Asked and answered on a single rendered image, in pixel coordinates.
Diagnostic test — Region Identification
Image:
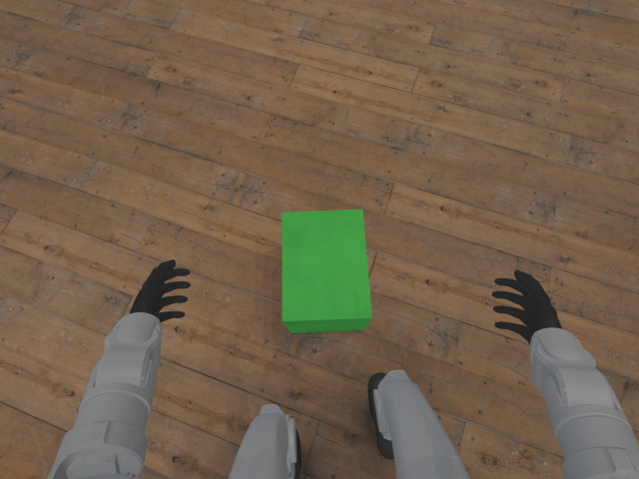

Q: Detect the right robot foot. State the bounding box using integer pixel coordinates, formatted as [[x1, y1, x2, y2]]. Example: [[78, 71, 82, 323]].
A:
[[368, 373, 394, 459]]

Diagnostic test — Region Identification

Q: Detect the right robot hand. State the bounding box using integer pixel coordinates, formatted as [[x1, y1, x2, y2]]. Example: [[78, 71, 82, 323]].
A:
[[492, 270, 562, 345]]

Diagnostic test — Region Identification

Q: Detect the carton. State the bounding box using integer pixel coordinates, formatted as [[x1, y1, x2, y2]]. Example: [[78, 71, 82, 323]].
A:
[[282, 210, 372, 333]]

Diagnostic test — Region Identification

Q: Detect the right robot forearm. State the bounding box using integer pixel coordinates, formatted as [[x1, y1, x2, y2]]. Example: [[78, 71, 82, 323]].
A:
[[529, 327, 639, 479]]

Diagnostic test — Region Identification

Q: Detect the left robot hand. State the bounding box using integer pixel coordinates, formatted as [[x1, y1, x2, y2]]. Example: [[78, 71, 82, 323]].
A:
[[129, 259, 191, 322]]

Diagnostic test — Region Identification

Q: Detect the robot left thigh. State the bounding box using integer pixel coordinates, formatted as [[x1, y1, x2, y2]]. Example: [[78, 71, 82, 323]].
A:
[[229, 413, 297, 479]]

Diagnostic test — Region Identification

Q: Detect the left robot forearm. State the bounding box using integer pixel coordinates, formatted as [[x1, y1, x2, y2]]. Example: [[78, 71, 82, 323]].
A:
[[47, 312, 162, 479]]

